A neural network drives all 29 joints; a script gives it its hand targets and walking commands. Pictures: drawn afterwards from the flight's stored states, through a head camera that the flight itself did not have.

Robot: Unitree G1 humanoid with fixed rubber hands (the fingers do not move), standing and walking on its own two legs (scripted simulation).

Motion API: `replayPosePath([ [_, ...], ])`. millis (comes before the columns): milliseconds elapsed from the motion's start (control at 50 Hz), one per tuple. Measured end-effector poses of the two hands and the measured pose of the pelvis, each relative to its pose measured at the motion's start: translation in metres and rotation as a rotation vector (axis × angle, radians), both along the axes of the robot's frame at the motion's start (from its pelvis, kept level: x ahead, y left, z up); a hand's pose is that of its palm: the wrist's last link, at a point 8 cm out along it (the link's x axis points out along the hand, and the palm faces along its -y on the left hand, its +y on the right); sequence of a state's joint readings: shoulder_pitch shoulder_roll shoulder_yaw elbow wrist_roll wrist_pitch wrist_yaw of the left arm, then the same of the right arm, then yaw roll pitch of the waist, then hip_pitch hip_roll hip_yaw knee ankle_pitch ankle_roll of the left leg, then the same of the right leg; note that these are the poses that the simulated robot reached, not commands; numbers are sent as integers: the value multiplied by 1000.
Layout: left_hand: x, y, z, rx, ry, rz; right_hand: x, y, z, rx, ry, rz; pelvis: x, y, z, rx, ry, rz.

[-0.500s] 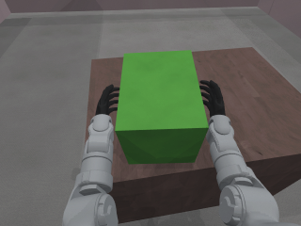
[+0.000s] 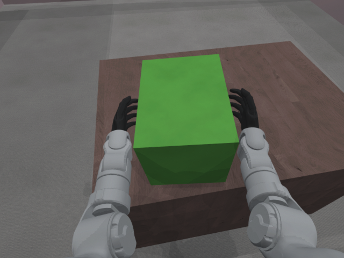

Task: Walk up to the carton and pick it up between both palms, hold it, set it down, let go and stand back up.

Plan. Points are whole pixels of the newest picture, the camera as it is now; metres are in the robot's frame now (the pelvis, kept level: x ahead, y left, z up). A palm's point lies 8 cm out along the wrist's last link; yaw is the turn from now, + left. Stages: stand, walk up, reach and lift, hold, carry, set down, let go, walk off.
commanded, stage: set down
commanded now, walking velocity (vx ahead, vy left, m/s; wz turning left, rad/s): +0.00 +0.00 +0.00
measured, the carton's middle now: (183, 121) +0.46 -0.03 +0.03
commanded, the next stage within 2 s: none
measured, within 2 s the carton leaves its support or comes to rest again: neither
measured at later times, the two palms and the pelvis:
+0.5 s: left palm (127, 129) +0.42 +0.12 +0.05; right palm (247, 123) +0.41 -0.18 +0.07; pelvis +0.01 +0.00 +0.00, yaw -1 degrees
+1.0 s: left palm (131, 133) +0.42 +0.12 +0.03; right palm (247, 127) +0.41 -0.19 +0.05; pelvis +0.00 +0.00 +0.00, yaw -2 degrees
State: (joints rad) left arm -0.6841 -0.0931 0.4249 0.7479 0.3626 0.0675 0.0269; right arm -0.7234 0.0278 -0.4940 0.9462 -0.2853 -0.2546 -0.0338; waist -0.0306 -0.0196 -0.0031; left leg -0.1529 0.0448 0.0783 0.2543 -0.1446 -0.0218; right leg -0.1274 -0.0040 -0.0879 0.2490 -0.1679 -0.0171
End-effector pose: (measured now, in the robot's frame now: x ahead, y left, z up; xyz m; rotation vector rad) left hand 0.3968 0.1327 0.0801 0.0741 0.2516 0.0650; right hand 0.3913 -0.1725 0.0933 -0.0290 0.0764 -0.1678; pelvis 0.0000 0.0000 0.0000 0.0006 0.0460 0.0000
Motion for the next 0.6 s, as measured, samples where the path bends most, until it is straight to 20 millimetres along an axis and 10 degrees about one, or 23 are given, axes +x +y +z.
replayPosePath([
  [600,22,-9,-34,3,52,-12,20,-9,-27,3,65,-12,7,1,-3,2,131,-21],
])
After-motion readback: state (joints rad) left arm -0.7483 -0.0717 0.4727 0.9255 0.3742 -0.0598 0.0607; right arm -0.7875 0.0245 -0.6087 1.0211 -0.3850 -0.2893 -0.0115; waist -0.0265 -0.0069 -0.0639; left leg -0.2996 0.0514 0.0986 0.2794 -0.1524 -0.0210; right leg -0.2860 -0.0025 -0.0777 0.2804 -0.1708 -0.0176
